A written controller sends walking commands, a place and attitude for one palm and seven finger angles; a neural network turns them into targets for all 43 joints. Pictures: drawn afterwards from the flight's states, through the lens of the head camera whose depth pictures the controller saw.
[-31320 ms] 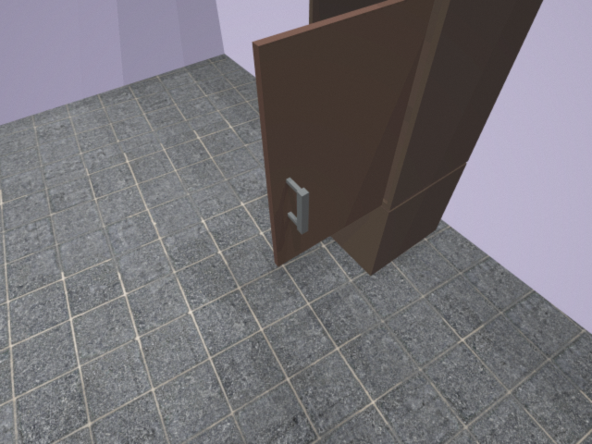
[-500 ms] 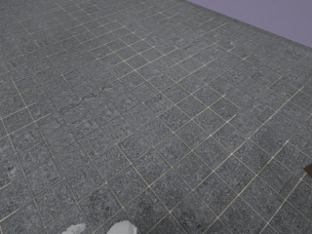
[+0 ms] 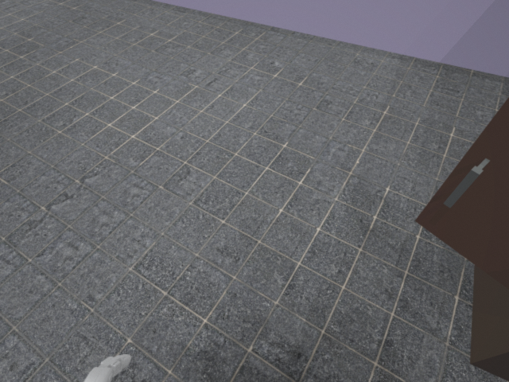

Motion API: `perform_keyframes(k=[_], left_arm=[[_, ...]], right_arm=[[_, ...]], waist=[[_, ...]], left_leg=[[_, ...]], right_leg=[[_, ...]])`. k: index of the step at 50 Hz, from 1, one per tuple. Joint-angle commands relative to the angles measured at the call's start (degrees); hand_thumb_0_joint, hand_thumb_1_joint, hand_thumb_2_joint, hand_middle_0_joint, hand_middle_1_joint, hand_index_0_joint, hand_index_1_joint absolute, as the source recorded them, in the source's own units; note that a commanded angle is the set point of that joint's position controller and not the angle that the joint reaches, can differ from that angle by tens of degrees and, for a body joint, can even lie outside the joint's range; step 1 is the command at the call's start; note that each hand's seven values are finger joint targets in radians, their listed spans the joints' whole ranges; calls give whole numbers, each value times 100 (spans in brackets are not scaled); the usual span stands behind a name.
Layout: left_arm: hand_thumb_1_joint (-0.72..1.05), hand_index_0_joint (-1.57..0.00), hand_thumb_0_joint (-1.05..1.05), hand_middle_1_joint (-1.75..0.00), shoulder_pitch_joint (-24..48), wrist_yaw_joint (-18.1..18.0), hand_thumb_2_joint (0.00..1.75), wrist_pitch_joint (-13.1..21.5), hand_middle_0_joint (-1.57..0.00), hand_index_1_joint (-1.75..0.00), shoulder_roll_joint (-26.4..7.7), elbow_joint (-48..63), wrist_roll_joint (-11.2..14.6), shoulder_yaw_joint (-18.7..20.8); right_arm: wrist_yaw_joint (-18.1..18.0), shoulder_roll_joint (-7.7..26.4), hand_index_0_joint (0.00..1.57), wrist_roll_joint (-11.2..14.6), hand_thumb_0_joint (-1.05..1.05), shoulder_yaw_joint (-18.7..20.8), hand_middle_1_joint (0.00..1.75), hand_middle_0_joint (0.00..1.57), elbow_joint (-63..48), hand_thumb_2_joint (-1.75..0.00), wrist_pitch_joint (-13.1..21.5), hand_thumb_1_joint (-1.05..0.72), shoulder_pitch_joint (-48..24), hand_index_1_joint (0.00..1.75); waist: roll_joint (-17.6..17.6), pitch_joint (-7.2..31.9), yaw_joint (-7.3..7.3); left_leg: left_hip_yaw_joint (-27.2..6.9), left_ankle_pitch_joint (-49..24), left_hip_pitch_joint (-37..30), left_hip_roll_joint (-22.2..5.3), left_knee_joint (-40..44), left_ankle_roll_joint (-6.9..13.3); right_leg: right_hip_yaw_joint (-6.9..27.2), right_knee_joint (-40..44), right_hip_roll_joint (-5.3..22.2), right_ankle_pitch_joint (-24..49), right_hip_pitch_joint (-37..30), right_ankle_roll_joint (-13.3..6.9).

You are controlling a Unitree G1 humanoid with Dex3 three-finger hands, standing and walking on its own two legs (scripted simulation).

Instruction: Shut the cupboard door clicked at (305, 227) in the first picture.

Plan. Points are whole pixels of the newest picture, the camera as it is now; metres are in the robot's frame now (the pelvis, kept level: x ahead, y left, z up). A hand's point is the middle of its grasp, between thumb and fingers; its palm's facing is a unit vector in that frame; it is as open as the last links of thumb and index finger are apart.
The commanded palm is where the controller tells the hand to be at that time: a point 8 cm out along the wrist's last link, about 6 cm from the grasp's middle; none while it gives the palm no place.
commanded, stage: turn to face it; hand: left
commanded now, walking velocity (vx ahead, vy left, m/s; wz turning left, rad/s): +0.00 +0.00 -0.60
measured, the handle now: (466, 183) +0.56 -0.47 -0.09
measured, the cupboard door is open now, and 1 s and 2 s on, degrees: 66 66 66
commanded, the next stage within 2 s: take the last steps up to it in 1.26 s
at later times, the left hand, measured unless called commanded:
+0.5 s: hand (149, 377) +0.15 +0.20 -0.15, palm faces -0.25 -0.95 -0.20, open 7.4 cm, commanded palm none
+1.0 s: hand (201, 352) +0.19 +0.11 -0.15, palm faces -0.51 -0.83 -0.23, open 7.4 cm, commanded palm none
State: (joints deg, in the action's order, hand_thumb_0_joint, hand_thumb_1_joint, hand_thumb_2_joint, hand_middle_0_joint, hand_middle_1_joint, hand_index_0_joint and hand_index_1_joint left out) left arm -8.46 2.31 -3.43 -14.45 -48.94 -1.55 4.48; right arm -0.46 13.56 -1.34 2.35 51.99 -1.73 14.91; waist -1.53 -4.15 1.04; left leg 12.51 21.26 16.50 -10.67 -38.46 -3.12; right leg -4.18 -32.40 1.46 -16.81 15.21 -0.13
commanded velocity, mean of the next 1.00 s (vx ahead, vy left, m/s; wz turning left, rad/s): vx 0.00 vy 0.00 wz -0.56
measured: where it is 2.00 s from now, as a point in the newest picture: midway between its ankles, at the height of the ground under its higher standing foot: outside the picture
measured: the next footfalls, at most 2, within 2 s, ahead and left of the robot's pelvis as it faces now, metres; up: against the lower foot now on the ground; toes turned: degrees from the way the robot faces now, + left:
left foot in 0.32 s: +0.09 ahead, +0.12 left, +0.00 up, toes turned -8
right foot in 0.68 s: -0.01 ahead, -0.14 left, +0.00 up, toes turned -28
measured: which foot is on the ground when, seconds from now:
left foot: up 0.00-0.30, down 0.32-0.66, up 0.68-1.00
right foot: down 0.00-0.32, up 0.34-0.66, down 0.68-1.00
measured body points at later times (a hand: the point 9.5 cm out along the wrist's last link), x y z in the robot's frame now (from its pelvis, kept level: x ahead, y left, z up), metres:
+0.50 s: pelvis +0.01 +0.02 +0.01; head +0.05 +0.03 +0.46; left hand +0.16 +0.25 -0.14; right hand +0.01 -0.25 -0.11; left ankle +0.05 +0.13 -0.72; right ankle -0.05 -0.10 -0.65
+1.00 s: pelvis +0.01 -0.01 +0.01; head +0.05 -0.03 +0.46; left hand +0.22 +0.16 -0.13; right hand -0.06 -0.28 -0.12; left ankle +0.09 +0.09 -0.71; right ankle -0.05 -0.12 -0.72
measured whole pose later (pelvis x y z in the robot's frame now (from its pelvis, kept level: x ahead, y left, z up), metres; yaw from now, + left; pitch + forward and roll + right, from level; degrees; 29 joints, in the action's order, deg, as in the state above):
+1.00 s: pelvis +0.01 -0.01 +0.01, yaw -33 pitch +2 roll +0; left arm -10.6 0.5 -3.3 -12.7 -51.6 -1.4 3.6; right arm -0.9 14.2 -0.6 2.2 50.8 -2.0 10.5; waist 0.7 -3.4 0.0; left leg 2.6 19.1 19.5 -2.1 -36.4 -4.1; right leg 5.1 -30.6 -2.2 -15.3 17.0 -0.5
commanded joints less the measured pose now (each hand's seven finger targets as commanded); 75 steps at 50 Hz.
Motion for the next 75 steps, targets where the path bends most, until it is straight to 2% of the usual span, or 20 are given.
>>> perform_keyframes(k=[1,6,14,16,17,22,31,32,33,34,36,40,49,51,52,57,64,66,67,75], left_arm=[[90,-20,0,-30,-889,-249,90,207,-20,-30,-1424,117,32,333],[90,-20,0,-30,-22,-283,90,206,-20,-30,-984,359,10,195],[90,-20,0,-30,106,-242,90,116,-20,-30,-1008,316,30,241],[90,-20,0,-30,-196,-158,90,63,-20,-30,-441,483,136,127],[90,-20,0,-30,-36,-129,90,97,-20,-30,-518,594,86,123],[90,-20,0,-30,-12,7,90,8,-20,-30,-400,362,46,160],[90,-20,0,-30,-190,4,90,96,-20,-30,-366,314,51,101],[90,-20,0,-30,-550,-28,90,132,-20,-30,-638,197,23,163],[90,-20,0,-30,-768,-103,90,213,-20,-30,-1271,126,-34,275],[90,-20,0,-30,-1062,-170,90,209,-20,-30,-1578,61,38,307],[90,-20,0,-30,-545,-273,90,207,-20,-30,-1341,114,37,308],[90,-20,0,-30,57,-282,90,214,-20,-30,-983,315,12,189],[90,-20,0,-30,59,-254,90,143,-20,-30,-912,198,63,199],[90,-20,0,-30,-210,-181,90,120,-20,-30,-400,337,131,89],[90,-20,0,-30,-38,-163,90,125,-20,-30,-544,382,62,89],[90,-20,0,-30,31,-95,90,60,-20,-30,-278,191,61,48],[90,-20,0,-30,-366,-118,90,134,-20,-30,-303,-16,45,17],[90,-20,0,-30,-824,-218,90,239,-20,-30,-1096,-181,-36,173],[90,-20,0,-30,-1004,-227,90,250,-20,-30,-1319,-230,16,168],[90,-20,0,-30,-350,-255,90,354,-20,-30,-729,-236,-14,102]], right_arm=[[-129,599,20,59,0,178,30,20,-786,-90,5,-90,-676,30],[-64,534,20,37,0,170,30,20,-475,-90,-3,-90,-340,30],[-108,531,20,99,0,154,30,20,-423,-90,120,-90,191,30],[-160,1393,20,-27,0,280,30,20,-461,-90,227,-90,344,30],[-187,1566,20,-44,0,302,30,20,-556,-90,199,-90,467,30],[-202,1045,20,-76,0,172,30,20,-635,-90,222,-90,-226,30],[-95,1250,20,-17,0,334,30,20,-397,-90,131,-90,-83,30],[-66,1153,20,28,0,341,30,20,-443,-90,118,-90,-162,30],[-35,700,20,73,0,244,30,20,-626,-90,98,-90,-201,30],[-56,656,20,33,0,172,30,20,-863,-90,39,-90,-615,30],[-137,711,20,63,0,189,30,20,-718,-90,-13,-90,-651,30],[-58,593,20,31,0,167,30,20,-439,-90,6,-90,-304,30],[-127,594,20,93,0,128,30,20,-324,-90,141,-90,222,30],[-168,1414,20,-24,0,243,30,20,-400,-90,220,-90,336,30],[-187,1428,20,-52,0,244,30,20,-416,-90,202,-90,360,30],[-218,984,20,-87,0,141,30,20,-368,-90,202,-90,-25,30],[-144,1044,20,-2,0,235,30,20,-110,-90,113,-90,58,30],[-94,504,20,82,0,169,30,20,-311,-90,107,-90,-99,30],[-104,481,20,80,0,117,30,20,-402,-90,47,-90,-333,30],[29,336,20,-37,0,114,30,20,-49,-90,100,-90,-209,30]], waist=[[1582,631,-530],[1054,648,-86],[955,706,151],[-1297,850,116],[-1297,718,213],[-819,484,-86],[-1008,743,-130],[-456,825,-319],[1478,828,-445],[1799,654,-686],[1828,490,-417],[1066,659,-70],[800,816,121],[-1377,923,75],[-1247,730,171],[-969,585,-35],[-815,608,-158],[1307,728,-345],[1413,649,-536],[1088,246,-136]], left_leg=[[-1124,1327,2105,466,-2725,-110],[-1057,235,1320,530,-2045,-230],[-991,-715,-439,896,1032,-100],[-2962,-1014,-1530,-992,2210,633],[-3435,-1365,-1029,-1808,2369,1204],[-1542,-2641,-814,-922,1917,1015],[-638,-2483,-567,-906,889,627],[-423,-1762,33,-661,261,335],[62,454,1394,141,-951,-89],[-544,1631,1871,518,-2092,-162],[-1248,1084,2139,416,-2854,-132],[-1064,242,1343,498,-2030,-225],[-1056,-929,-666,813,1341,-37],[-3019,-1787,-1417,-1149,2174,849],[-3249,-2152,-1044,-1618,2252,1294],[-1518,-4046,-1064,-749,1640,1102],[-1129,-2796,-336,-546,1022,701],[-257,150,1187,518,-435,26],[-720,1501,1293,745,-1480,-1],[-827,296,1006,620,-1216,-18]], right_leg=[[2697,1370,1964,2920,-1255,-1336],[1661,1193,1149,2312,-547,-1032],[2249,688,779,1305,306,-643],[1155,-1007,-483,-818,1750,-3],[632,-2303,-414,-1872,1756,105],[393,-3088,6,-1079,1644,303],[-236,195,-197,105,-250,86],[119,852,39,712,-1051,-52],[1958,1494,1466,1749,-1865,-567],[2787,1462,2194,3066,-1371,-1122],[2809,1542,1820,1897,-915,-1340],[1722,1249,1129,1997,-527,-1045],[2172,597,680,1518,235,-588],[942,-1106,-504,-824,1443,-2],[670,-2245,-417,-1757,1534,76],[367,-2434,-102,-1226,1286,219],[-16,473,-228,491,-650,24],[2160,1353,1532,2394,-1731,-625],[2475,1453,2099,2876,-1241,-1228],[1681,1973,1061,-400,-357,-1174]])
